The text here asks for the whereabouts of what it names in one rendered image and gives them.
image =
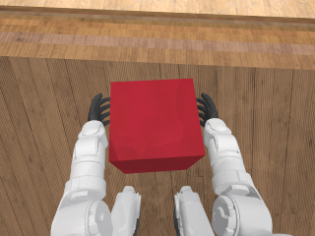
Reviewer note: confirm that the right robot hand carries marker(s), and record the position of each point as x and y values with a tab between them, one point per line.
209	109

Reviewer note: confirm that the robot right forearm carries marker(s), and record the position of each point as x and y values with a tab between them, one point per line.
230	176

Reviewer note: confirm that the robot right upper arm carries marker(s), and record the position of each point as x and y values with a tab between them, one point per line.
235	215

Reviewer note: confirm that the left robot thigh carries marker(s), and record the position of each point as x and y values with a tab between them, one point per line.
124	213

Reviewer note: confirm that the carton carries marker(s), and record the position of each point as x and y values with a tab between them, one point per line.
154	126

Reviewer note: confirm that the robot left upper arm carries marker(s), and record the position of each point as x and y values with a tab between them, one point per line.
89	218

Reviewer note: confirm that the left robot hand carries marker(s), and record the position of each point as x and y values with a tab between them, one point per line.
96	110

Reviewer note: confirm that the robot left forearm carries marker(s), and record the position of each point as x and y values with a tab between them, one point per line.
87	168

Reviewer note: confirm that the right robot shin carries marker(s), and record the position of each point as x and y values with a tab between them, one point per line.
180	226

